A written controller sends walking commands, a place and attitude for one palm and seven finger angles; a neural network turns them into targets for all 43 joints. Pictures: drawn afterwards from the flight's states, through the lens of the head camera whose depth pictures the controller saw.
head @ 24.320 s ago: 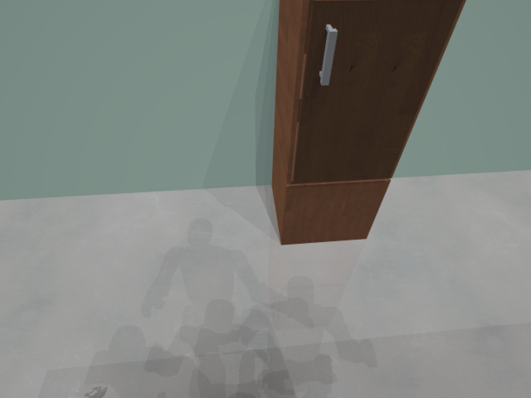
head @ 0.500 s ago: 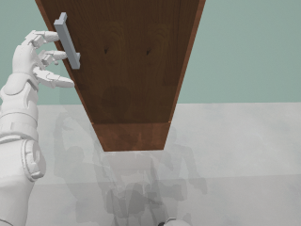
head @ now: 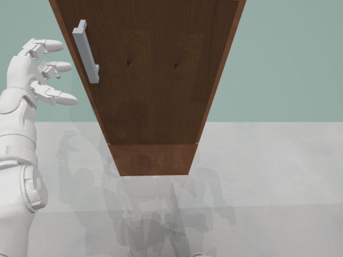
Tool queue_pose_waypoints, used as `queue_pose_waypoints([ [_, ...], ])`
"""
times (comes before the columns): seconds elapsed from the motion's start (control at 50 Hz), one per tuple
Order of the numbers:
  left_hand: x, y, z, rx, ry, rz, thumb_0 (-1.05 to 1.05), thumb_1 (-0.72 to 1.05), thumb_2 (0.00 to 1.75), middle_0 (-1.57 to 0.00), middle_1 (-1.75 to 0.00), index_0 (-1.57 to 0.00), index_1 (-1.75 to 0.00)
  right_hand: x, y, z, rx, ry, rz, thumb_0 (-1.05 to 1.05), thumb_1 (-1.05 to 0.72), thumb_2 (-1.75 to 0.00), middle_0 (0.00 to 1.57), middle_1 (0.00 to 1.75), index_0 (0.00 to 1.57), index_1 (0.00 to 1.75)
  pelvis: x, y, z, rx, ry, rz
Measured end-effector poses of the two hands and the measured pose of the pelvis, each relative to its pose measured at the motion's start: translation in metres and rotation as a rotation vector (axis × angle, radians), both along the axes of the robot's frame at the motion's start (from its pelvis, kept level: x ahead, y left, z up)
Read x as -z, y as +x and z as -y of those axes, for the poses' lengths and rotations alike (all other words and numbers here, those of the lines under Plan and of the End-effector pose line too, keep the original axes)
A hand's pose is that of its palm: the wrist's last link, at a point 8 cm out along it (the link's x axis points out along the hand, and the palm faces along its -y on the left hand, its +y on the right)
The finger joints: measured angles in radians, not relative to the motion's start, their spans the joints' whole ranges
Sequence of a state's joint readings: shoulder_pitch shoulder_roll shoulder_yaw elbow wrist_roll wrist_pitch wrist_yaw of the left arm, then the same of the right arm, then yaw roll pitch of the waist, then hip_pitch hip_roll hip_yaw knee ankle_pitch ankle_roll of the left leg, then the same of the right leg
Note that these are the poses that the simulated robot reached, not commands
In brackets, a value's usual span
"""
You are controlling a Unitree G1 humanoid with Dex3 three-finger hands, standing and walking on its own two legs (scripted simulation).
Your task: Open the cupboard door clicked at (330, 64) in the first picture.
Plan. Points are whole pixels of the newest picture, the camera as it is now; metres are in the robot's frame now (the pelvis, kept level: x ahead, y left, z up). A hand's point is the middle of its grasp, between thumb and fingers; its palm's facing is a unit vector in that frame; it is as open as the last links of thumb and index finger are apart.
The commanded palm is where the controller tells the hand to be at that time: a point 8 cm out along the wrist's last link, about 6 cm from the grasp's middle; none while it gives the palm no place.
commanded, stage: move the hooked fingers beside the handle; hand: left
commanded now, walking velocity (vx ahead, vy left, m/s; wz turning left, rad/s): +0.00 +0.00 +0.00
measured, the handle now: (89, 53) +0.55 +0.17 +0.15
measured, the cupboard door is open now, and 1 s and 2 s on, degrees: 0 0 0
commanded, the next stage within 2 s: slide the fingers in behind the handle in 0.92 s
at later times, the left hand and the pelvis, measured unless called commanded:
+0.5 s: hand (60, 75) +0.49 +0.22 +0.14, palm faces +0.00 -1.00 -0.01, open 14.0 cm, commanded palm +0.46 +0.27 +0.14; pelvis +0.00 -0.01 +0.00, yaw +0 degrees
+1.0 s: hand (50, 76) +0.48 +0.24 +0.15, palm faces -0.01 -1.00 +0.00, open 14.0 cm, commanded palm +0.46 +0.28 +0.14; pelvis +0.00 -0.01 +0.00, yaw +0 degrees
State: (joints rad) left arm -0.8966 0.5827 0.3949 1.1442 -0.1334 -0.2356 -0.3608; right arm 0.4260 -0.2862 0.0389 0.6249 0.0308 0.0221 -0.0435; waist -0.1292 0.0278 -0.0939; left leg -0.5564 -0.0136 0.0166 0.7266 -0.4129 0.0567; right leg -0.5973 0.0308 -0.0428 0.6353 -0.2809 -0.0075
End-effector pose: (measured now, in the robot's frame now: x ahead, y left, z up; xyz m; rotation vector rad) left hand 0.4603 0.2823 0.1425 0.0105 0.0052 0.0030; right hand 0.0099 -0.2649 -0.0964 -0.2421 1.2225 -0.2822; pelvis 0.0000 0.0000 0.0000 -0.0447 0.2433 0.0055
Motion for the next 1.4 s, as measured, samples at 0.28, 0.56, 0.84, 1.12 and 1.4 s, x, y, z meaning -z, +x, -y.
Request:
queue_pose_waypoints([
  [0.28, 0.0, 0.0, 0.0, 0.01, -0.002, -0.013, -0.01, -0.5, 0.3, -0.3, -1.2, -0.3, -1.2, 0.002, 0.004, 0.0, -0.02, -0.002, 0.001, 0.0, -0.91, -0.89, 0.21, 0.3, 0.2, 0.3, 0.001, -0.003, 0.0, -0.01, 0.0, -0.003],
  [0.56, 0.002, 0.006, 0.003, -0.002, 0.002, -0.03, -0.01, -0.5, 0.3, -0.3, -1.2, -0.3, -1.2, 0.001, -0.013, 0.009, 0.008, -0.011, -0.037, 0.0, -0.91, -0.89, 0.21, 0.3, 0.2, 0.3, 0.002, -0.005, 0.007, -0.004, 0.003, -0.012],
  [0.84, 0.0, -0.001, -0.011, 0.0, -0.003, -0.033, -0.01, -0.5, 0.3, -0.3, -1.2, -0.3, -1.2, -0.002, -0.008, 0.013, 0.015, -0.02, -0.029, 0.0, -0.91, -0.89, 0.21, 0.3, 0.2, 0.3, 0.001, -0.001, 0.009, 0.002, 0.001, -0.011],
  [1.12, -0.003, -0.002, -0.006, 0.025, -0.02, -0.015, -0.01, -0.5, 0.3, -0.3, -1.2, -0.3, -1.2, -0.002, 0.013, 0.006, -0.021, -0.019, 0.02, 0.0, -0.91, -0.89, 0.21, 0.3, 0.2, 0.3, 0.001, -0.001, 0.003, -0.013, -0.004, -0.006],
  [1.4, 0.0, -0.004, 0.02, 0.021, -0.032, 0.002, -0.01, -0.5, 0.3, -0.3, -1.2, -0.3, -1.2, 0.003, 0.009, -0.006, -0.013, 0.027, 0.035, 0.0, -0.91, -0.89, 0.21, 0.3, 0.2, 0.3, 0.0, -0.002, 0.0, -0.002, 0.001, 0.013],
])
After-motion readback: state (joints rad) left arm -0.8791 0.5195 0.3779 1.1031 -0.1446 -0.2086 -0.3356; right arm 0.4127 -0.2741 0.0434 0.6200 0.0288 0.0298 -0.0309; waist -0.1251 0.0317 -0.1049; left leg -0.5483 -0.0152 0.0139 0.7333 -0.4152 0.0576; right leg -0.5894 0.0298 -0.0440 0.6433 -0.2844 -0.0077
